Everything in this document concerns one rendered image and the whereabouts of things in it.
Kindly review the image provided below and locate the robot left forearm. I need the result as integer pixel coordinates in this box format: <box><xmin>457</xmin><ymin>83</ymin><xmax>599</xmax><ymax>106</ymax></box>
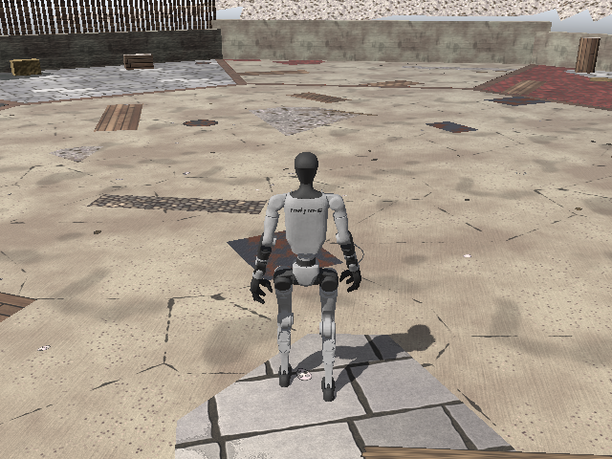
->
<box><xmin>252</xmin><ymin>232</ymin><xmax>272</xmax><ymax>279</ymax></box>

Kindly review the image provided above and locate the robot right forearm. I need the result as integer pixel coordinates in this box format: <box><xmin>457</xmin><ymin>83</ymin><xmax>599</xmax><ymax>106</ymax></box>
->
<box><xmin>340</xmin><ymin>230</ymin><xmax>360</xmax><ymax>272</ymax></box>

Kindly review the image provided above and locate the left robot hand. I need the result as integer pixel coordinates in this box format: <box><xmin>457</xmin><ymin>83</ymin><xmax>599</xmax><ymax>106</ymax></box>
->
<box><xmin>250</xmin><ymin>277</ymin><xmax>273</xmax><ymax>304</ymax></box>

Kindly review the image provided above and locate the robot right upper arm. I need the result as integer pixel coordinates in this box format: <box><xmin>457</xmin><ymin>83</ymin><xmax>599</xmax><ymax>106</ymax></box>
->
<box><xmin>326</xmin><ymin>193</ymin><xmax>351</xmax><ymax>245</ymax></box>

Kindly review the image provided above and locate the robot torso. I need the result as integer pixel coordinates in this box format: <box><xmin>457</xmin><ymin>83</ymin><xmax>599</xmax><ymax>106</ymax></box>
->
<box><xmin>284</xmin><ymin>190</ymin><xmax>329</xmax><ymax>287</ymax></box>

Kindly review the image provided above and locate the robot right foot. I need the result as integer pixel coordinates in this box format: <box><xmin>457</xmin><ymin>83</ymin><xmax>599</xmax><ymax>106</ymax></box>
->
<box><xmin>321</xmin><ymin>377</ymin><xmax>336</xmax><ymax>402</ymax></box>

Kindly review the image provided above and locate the robot left upper arm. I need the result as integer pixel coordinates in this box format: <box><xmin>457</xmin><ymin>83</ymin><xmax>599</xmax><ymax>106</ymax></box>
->
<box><xmin>262</xmin><ymin>193</ymin><xmax>286</xmax><ymax>247</ymax></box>

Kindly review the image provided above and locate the right robot hand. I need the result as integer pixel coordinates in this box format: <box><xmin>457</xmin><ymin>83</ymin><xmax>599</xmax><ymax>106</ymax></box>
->
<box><xmin>339</xmin><ymin>268</ymin><xmax>361</xmax><ymax>293</ymax></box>

